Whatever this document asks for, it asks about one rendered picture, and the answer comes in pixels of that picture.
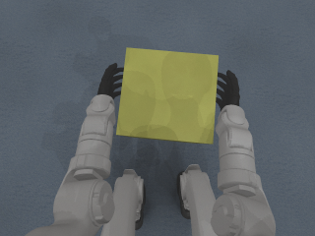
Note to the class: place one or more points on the right robot hand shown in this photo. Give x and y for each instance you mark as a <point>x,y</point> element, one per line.
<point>230,94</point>

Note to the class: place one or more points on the robot shin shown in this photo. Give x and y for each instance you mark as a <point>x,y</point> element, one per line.
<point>193,167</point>
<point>131,172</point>

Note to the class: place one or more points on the carton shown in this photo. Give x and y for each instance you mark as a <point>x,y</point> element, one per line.
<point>168,96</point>

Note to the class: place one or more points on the robot right upper arm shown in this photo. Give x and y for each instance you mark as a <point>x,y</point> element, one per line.
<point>236,215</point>

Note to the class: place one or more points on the robot left shin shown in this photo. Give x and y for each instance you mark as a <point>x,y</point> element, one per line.
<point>131,172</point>

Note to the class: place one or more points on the robot right shin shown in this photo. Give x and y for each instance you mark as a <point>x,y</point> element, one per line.
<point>193,167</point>

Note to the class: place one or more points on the robot right forearm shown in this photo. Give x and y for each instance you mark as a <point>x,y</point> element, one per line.
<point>236,155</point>

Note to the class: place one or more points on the left robot hand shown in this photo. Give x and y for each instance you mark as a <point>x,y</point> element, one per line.
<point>107,85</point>

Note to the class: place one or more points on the robot left forearm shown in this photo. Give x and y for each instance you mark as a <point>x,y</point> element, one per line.
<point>91,160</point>

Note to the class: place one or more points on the robot left upper arm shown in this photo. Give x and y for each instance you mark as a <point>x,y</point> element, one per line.
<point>80,209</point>

